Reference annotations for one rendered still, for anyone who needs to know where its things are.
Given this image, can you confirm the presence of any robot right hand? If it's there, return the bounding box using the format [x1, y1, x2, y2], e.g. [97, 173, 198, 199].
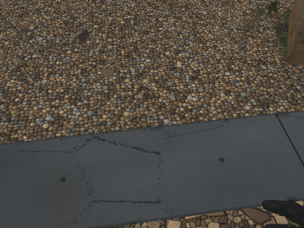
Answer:
[262, 199, 304, 228]

